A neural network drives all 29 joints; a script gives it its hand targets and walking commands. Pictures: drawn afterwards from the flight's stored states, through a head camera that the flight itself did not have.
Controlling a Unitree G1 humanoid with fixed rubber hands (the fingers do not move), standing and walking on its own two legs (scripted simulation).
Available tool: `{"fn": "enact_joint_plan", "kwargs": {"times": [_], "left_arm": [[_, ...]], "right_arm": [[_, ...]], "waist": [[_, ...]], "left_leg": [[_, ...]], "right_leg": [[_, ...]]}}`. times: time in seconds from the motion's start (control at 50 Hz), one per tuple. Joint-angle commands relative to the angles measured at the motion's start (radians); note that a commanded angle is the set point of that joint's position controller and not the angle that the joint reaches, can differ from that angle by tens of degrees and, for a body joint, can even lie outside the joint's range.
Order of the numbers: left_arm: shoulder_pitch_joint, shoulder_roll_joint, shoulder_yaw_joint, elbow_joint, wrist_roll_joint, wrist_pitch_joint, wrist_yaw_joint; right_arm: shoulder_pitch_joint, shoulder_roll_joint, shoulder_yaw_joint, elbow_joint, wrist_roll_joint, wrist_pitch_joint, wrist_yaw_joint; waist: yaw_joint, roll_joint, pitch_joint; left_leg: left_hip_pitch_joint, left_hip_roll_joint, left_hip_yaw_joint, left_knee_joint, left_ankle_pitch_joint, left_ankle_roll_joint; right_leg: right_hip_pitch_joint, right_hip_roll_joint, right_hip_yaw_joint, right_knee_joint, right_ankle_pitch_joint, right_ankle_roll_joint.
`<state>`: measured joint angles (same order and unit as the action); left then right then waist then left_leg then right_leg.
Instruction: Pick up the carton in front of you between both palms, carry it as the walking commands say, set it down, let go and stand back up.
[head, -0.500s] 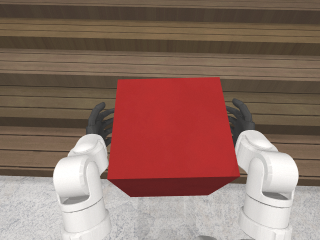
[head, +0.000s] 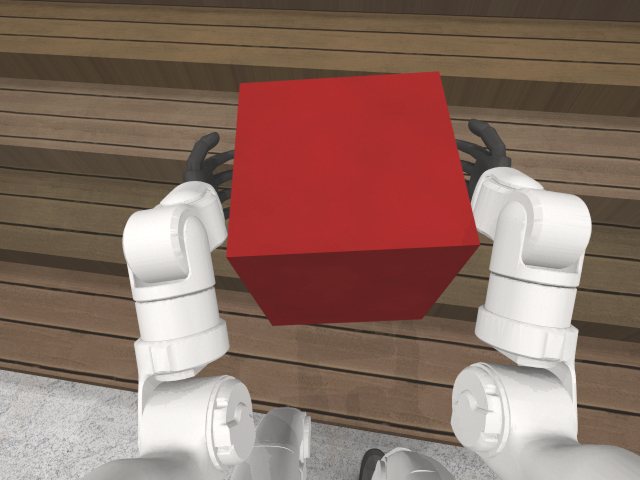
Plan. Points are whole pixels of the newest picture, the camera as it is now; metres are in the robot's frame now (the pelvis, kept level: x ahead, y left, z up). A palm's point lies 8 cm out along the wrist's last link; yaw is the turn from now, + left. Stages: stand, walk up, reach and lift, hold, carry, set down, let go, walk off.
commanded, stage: carry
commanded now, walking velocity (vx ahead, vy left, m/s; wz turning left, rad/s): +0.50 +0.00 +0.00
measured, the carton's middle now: (343, 217) +0.39 +0.02 +0.06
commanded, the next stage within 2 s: none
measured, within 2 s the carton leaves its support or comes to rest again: neither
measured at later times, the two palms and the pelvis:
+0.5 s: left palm out of the picture +0.75 +0.15 +0.23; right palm out of the picture +0.71 -0.14 +0.23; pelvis +0.37 +0.07 +0.10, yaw -3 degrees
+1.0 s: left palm out of the picture +1.04 +0.23 +0.36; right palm out of the picture +1.08 -0.06 +0.37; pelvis +0.69 +0.03 +0.21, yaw +0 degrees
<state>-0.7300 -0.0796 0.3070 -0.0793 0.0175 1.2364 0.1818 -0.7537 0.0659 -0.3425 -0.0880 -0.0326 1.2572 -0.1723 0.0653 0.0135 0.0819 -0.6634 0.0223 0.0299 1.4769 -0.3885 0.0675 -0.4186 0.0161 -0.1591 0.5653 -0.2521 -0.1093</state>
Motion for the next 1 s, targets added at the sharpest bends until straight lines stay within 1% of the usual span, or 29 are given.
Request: {"fn": "enact_joint_plan", "kwargs": {"times": [0.0,0.1,0.16,0.18,0.2,0.22,0.24,0.26,0.28,0.3,0.32,0.36,0.4,0.46,0.52,0.56,0.62,0.66,0.7,0.74,0.76,0.78,0.8,0.82,0.84,0.86,0.9,0.94,0.98], "left_arm": [[-0.745,-0.904,-0.697,-0.223,-0.356,-0.038,-0.121],[-0.632,-0.786,-0.738,-0.28,-0.357,-0.048,-0.113],[-0.612,-0.755,-0.751,-0.254,-0.377,-0.036,-0.124],[-0.601,-0.751,-0.749,-0.236,-0.383,-0.031,-0.129],[-0.606,-0.756,-0.747,-0.219,-0.387,-0.025,-0.135],[-0.596,-0.765,-0.743,-0.202,-0.381,-0.021,-0.139],[-0.602,-0.772,-0.739,-0.196,-0.365,-0.019,-0.145],[-0.623,-0.791,-0.74,-0.203,-0.353,-0.02,-0.148],[-0.622,-0.814,-0.735,-0.191,-0.331,-0.025,-0.15],[-0.56,-0.798,-0.689,-0.18,-0.3,-0.024,-0.149],[-0.529,-0.763,-0.66,-0.168,-0.258,-0.021,-0.135],[-0.547,-0.752,-0.609,-0.178,-0.196,-0.025,-0.12],[-0.539,-0.734,-0.596,-0.155,-0.15,-0.029,-0.109],[-0.503,-0.714,-0.596,-0.132,-0.131,-0.031,-0.101],[-0.499,-0.68,-0.595,-0.097,-0.123,-0.011,-0.083],[-0.505,-0.637,-0.58,-0.077,-0.117,0.013,-0.069],[-0.586,-0.608,-0.56,-0.06,-0.128,0.054,-0.048],[-0.661,-0.623,-0.569,-0.038,-0.161,0.078,-0.042],[-0.717,-0.664,-0.582,0.001,-0.201,0.101,-0.041],[-0.778,-0.721,-0.597,0.021,-0.261,0.108,-0.048],[-0.844,-0.75,-0.605,0.031,-0.281,0.102,-0.056],[-0.825,-0.8,-0.605,0.054,-0.31,0.092,-0.067],[-0.801,-0.836,-0.617,0.08,-0.335,0.081,-0.077],[-0.784,-0.89,-0.633,0.099,-0.362,0.066,-0.086],[-0.855,-0.923,-0.641,0.042,-0.39,0.043,-0.099],[-0.934,-0.988,-0.669,0.004,-0.428,0.032,-0.113],[-1.06,-1.059,-0.72,-0.065,-0.487,0.007,-0.133],[-1.08,-1.057,-0.729,-0.095,-0.512,-0.01,-0.143],[-1.041,-1.017,-0.723,-0.103,-0.499,-0.01,-0.138]], "right_arm": [[-0.593,0.852,0.645,-0.105,0.216,-0.051,0.068],[-0.516,0.746,0.69,-0.18,0.195,-0.063,0.051],[-0.501,0.694,0.688,-0.166,0.19,-0.052,0.051],[-0.497,0.689,0.681,-0.156,0.186,-0.046,0.052],[-0.484,0.689,0.687,-0.128,0.19,-0.041,0.053],[-0.464,0.698,0.698,-0.116,0.189,-0.036,0.058],[-0.473,0.73,0.713,-0.124,0.201,-0.036,0.067],[-0.493,0.755,0.732,-0.142,0.223,-0.04,0.079],[-0.508,0.8,0.755,-0.149,0.262,-0.043,0.095],[-0.512,0.82,0.79,-0.134,0.304,-0.05,0.104],[-0.523,0.868,0.819,-0.138,0.353,-0.049,0.117],[-0.641,0.93,0.862,-0.196,0.428,-0.062,0.136],[-0.699,0.956,0.883,-0.206,0.462,-0.064,0.148],[-0.705,0.938,0.876,-0.211,0.482,-0.061,0.151],[-0.68,0.851,0.82,-0.168,0.459,-0.037,0.144],[-0.649,0.802,0.768,-0.109,0.436,-0.013,0.138],[-0.652,0.737,0.677,-0.029,0.403,0.022,0.133],[-0.673,0.7,0.619,0.021,0.369,0.045,0.126],[-0.654,0.691,0.554,0.071,0.325,0.067,0.116],[-0.656,0.677,0.497,0.11,0.268,0.081,0.104],[-0.672,0.676,0.473,0.123,0.243,0.084,0.099],[-0.676,0.681,0.455,0.118,0.218,0.084,0.096],[-0.633,0.719,0.45,0.146,0.179,0.084,0.097],[-0.59,0.708,0.425,0.181,0.141,0.081,0.094],[-0.638,0.727,0.411,0.161,0.126,0.066,0.096],[-0.66,0.744,0.402,0.155,0.109,0.057,0.098],[-0.7,0.734,0.394,0.117,0.085,0.027,0.096],[-0.687,0.716,0.408,0.101,0.073,0.005,0.086],[-0.659,0.707,0.438,0.088,0.07,0.001,0.077]], "waist": [[0.009,-0.087,-0.642],[0.074,-0.113,-0.583],[0.041,-0.066,-0.44],[0.006,-0.078,-0.416],[-0.027,-0.11,-0.441],[-0.085,-0.246,-0.528],[-0.2,-0.291,-0.658],[-0.303,-0.176,-0.757],[-0.254,0.009,-0.742],[-0.213,0.36,-0.97],[-0.172,0.203,-1.006],[-0.148,0.031,-0.761],[-0.139,-0.018,-0.635],[-0.15,-0.027,-0.581],[-0.172,0.054,-0.567],[-0.183,0.054,-0.538],[-0.124,0.027,-0.422],[-0.116,0.067,-0.355],[-0.062,0.175,-0.427],[0.016,0.255,-0.541],[0.082,0.163,-0.616],[0.156,0.069,-0.699],[0.073,-0.253,-0.719],[0.085,-0.221,-0.814],[0.105,-0.139,-0.778],[0.074,-0.026,-0.687],[0.012,0.02,-0.574],[0.007,0.03,-0.529],[0.035,-0.017,-0.505]], "left_leg": [[-0.319,0.025,-0.005,0.057,0.021,0.005],[-0.747,0.051,0.033,0.369,-0.153,0.043],[-0.632,0.072,0.112,0.083,-0.163,0.036],[-0.367,0.065,0.114,-0.206,-0.072,0.052],[-0.053,-0.032,0.219,-0.388,0.043,0.063],[0.175,-0.114,0.278,-0.402,0.131,0.073],[0.369,-0.122,0.253,-0.485,0.228,0.076],[0.579,-0.144,0.209,-0.761,0.334,0.066],[0.814,-0.028,-0.052,-0.893,0.59,0.097],[1.019,0.34,-0.737,-1.005,1.037,0.313],[0.992,0.293,-0.703,-0.961,0.863,0.311],[0.817,0.246,-0.569,-0.963,0.537,0.223],[0.758,0.207,-0.462,-1.006,0.455,0.186],[0.803,0.215,-0.393,-1.044,0.46,0.195],[0.929,0.236,-0.339,-1.023,0.723,0.228],[1.016,0.238,-0.337,-1.041,0.594,0.231],[0.758,0.16,-0.205,-1.197,0.414,0.186],[0.595,0.125,-0.075,-1.314,0.619,0.175],[0.566,0.109,0.077,-1.214,1.335,0.14],[0.649,0.148,0.093,-0.98,1.752,0.074],[0.635,0.111,0.117,-0.702,1.768,0.0],[0.51,0.037,0.087,-0.321,1.498,-0.051],[0.077,-0.147,0.02,0.083,0.098,-0.113],[-0.057,-0.185,-0.168,0.392,0.049,-0.077],[-0.181,-0.143,-0.224,0.475,0.012,-0.036],[-0.261,-0.096,-0.209,0.438,-0.004,0.009],[-0.262,-0.018,-0.177,0.306,0.031,0.041],[-0.267,0.006,-0.112,0.215,0.002,0.044],[-0.401,0.01,-0.022,0.314,-0.015,0.049]], "right_leg": [[0.723,-0.292,0.392,-0.096,0.444,-0.119],[0.921,-0.331,0.432,-0.106,0.525,-0.182],[0.732,-0.243,0.287,-0.234,0.553,-0.123],[0.54,-0.202,0.198,-0.309,0.649,-0.096],[0.375,-0.151,0.087,-0.292,1.048,-0.076],[0.329,-0.168,0.059,-0.168,1.422,-0.069],[0.371,-0.192,0.047,0.044,1.555,-0.038],[0.374,-0.149,0.014,0.357,1.379,0.01],[0.079,-0.022,0.097,0.638,0.421,0.05],[-0.126,0.193,0.238,1.195,-0.089,0.107],[-0.143,0.118,0.385,1.321,-0.043,0.052],[-0.309,0.028,0.302,1.263,-0.034,0.043],[-0.404,-0.002,0.247,1.211,-0.042,0.03],[-0.523,-0.01,0.177,1.081,-0.143,0.023],[-0.744,-0.014,0.107,1.235,-0.183,-0.004],[-0.939,-0.04,0.103,1.343,-0.229,-0.014],[-0.79,-0.075,0.02,1.065,-0.18,-0.002],[-0.55,-0.062,-0.038,0.797,-0.106,-0.004],[-0.267,0.017,-0.128,0.625,0.008,-0.042],[-0.045,0.083,-0.147,0.45,0.043,-0.046],[0.144,0.101,-0.12,0.252,0.143,-0.045],[0.394,0.054,0.051,0.034,0.278,-0.095],[0.687,-0.278,0.573,-0.025,1.035,-0.266],[0.738,-0.325,0.784,-0.005,1.049,-0.365],[0.732,-0.315,0.794,-0.01,0.747,-0.345],[0.653,-0.3,0.745,-0.042,0.415,-0.273],[0.511,-0.28,0.617,-0.113,0.069,-0.167],[0.463,-0.28,0.54,-0.164,0.015,-0.147],[0.521,-0.303,0.489,-0.189,0.197,-0.185]]}}
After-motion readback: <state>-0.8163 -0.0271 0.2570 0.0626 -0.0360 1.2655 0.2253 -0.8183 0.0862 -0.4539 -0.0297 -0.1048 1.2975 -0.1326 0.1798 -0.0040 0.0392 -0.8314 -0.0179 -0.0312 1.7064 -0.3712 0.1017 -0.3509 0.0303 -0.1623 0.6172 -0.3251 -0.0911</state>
